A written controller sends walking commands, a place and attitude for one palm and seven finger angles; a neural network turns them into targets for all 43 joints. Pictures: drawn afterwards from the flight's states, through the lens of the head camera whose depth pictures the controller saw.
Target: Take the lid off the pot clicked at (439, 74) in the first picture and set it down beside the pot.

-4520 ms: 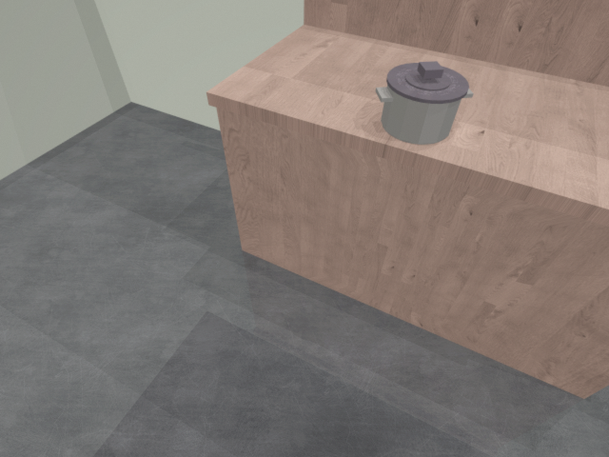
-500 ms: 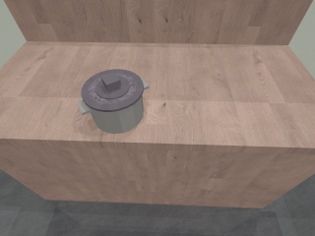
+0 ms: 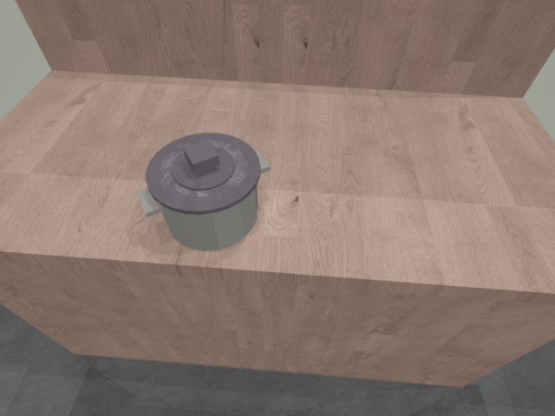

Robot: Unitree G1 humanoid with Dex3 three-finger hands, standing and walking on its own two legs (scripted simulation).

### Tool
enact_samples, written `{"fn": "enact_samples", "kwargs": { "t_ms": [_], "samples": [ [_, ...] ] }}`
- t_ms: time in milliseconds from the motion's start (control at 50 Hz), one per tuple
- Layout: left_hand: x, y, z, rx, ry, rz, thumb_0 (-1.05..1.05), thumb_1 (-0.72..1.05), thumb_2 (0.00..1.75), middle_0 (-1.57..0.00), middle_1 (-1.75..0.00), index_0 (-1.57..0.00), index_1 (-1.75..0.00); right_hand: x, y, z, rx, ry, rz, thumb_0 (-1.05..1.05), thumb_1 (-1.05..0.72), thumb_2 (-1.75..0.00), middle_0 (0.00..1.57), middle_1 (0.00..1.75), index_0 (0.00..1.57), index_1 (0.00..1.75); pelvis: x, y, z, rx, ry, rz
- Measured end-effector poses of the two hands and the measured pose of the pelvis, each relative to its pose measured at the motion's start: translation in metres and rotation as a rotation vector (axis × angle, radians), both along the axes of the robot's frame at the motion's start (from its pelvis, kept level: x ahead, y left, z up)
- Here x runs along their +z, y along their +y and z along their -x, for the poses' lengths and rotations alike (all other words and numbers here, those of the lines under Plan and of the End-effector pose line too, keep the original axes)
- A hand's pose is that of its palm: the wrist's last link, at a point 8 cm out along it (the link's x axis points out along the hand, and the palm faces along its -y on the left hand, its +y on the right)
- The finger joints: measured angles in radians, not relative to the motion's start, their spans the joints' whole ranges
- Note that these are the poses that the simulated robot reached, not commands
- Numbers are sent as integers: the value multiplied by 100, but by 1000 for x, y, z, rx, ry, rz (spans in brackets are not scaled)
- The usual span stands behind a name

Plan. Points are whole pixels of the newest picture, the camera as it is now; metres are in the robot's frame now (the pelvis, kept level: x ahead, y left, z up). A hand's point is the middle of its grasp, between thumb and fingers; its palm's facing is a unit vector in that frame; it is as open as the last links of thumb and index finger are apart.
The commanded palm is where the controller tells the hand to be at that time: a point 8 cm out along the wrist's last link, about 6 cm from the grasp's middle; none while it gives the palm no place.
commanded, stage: come to a stop and stand still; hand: left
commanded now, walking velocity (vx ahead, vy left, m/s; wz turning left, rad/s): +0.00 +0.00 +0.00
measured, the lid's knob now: (201, 156) +0.46 +0.16 +0.12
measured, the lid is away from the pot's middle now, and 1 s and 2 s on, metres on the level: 0.00 0.00 0.00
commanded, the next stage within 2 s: look again from close up in 0.30 s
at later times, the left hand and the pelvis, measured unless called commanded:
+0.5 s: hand out of the picture +0.02 +0.18 -0.17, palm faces +0.03 -0.98 -0.20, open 7.4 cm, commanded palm none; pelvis +0.01 +0.00 +0.00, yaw +0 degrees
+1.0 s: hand out of the picture -0.01 +0.17 -0.17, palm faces +0.04 -0.98 -0.18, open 7.4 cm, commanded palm none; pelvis +0.00 +0.01 +0.00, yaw +1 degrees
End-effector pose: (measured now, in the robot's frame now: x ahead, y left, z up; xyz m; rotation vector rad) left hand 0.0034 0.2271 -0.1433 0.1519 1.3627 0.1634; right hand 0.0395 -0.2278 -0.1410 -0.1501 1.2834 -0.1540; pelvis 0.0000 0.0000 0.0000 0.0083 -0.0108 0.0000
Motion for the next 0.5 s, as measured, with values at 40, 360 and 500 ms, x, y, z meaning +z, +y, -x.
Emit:
{"fn": "enact_samples", "kwargs": {
  "t_ms": [40,360,500],
  "samples": [
    [1,2,-4,0,-4,-3,0,90,90,-20,-30,-20,-30,0,0,1,0,9,0,0,-92,-89,20,30,20,30,0,0,-2,2,0,0],
    [2,4,-15,-4,-5,-9,0,90,90,-19,-30,-20,-30,-2,6,23,-21,92,-10,0,-92,-89,20,30,20,30,2,2,-11,7,-2,-1],
    [1,0,-9,2,10,3,0,90,90,-19,-30,-20,-30,-1,9,29,-26,112,-14,0,-92,-89,20,30,20,30,3,2,-11,8,-3,0]
  ]
}}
